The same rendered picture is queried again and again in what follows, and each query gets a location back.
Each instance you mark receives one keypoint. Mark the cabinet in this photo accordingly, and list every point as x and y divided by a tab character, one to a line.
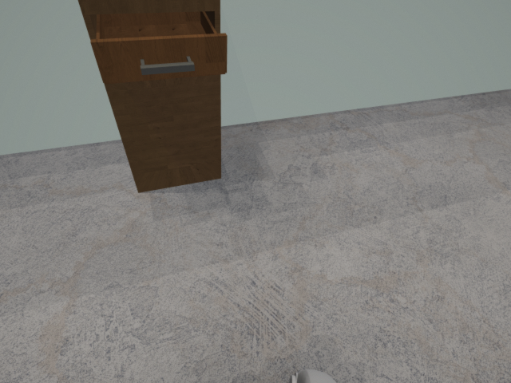
170	128

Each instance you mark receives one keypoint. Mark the handle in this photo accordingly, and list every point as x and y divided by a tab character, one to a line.
168	67

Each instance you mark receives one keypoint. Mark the drawer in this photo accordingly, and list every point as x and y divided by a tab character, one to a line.
124	39

